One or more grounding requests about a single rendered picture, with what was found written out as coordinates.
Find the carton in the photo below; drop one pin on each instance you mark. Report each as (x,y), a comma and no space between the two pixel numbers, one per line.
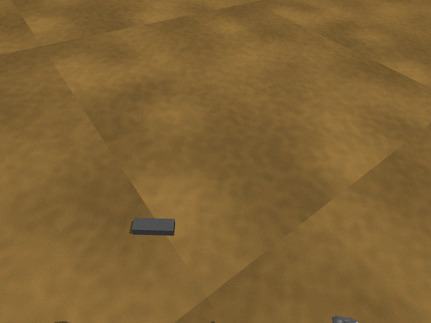
(153,226)

